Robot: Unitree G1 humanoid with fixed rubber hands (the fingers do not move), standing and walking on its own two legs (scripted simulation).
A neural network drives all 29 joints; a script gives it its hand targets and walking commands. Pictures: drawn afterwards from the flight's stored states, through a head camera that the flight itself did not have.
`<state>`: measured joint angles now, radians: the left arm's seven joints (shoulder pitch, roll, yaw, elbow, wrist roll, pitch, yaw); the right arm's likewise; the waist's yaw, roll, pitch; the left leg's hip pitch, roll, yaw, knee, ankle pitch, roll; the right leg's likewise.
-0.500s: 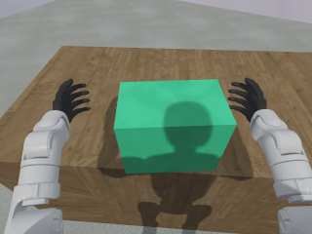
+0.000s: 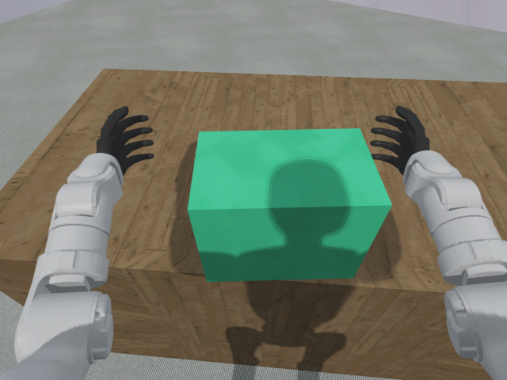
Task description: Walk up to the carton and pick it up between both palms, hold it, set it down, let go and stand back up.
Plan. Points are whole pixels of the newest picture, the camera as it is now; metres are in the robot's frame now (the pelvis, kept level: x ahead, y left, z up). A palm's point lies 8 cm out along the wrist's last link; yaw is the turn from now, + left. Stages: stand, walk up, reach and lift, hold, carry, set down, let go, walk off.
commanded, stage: reach and lift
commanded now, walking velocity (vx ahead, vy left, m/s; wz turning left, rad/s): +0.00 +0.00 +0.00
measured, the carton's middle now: (279, 208) +0.40 -0.01 +0.04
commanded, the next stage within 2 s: none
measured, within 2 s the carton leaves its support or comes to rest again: neither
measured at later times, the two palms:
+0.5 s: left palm (143, 200) +0.39 +0.23 +0.07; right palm (389, 196) +0.40 -0.20 +0.07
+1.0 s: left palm (170, 206) +0.39 +0.18 +0.06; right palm (385, 198) +0.40 -0.19 +0.07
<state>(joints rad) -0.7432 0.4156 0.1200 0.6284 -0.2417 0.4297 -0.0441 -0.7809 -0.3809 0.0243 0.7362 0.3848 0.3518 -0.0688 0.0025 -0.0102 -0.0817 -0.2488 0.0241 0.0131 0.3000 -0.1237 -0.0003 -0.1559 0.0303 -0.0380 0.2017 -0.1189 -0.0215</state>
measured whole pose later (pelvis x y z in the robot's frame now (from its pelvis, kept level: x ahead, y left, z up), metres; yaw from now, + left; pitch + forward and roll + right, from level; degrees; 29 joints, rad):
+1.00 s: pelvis -0.01 +0.00 +0.00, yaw -3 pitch +13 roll -1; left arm -0.69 0.15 0.13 1.09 -0.15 -0.27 0.07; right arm -0.73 -0.24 0.05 1.04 0.27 -0.13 -0.06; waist 0.03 0.01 -0.18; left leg -0.44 0.04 0.04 0.33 -0.12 0.00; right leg -0.37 0.04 0.01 0.25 -0.10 -0.02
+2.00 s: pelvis +0.02 +0.00 +0.00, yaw +2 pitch +4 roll +0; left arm -0.46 0.03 0.33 0.56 0.18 0.03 -0.03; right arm -0.48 -0.07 -0.17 0.70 -0.02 -0.08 -0.05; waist -0.03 -0.03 -0.04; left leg -0.19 0.00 -0.05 0.23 -0.11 -0.01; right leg -0.08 0.02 -0.07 0.13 -0.12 -0.02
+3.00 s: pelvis -0.02 -0.01 +0.00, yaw +2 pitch +5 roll +0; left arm -0.65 0.08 0.36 0.90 0.18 -0.26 -0.02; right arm -0.60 -0.06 -0.33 0.94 -0.21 -0.36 -0.08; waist 0.00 -0.08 -0.08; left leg -0.22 0.01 -0.03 0.13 0.00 -0.02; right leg -0.16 0.03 -0.07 0.11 -0.04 -0.03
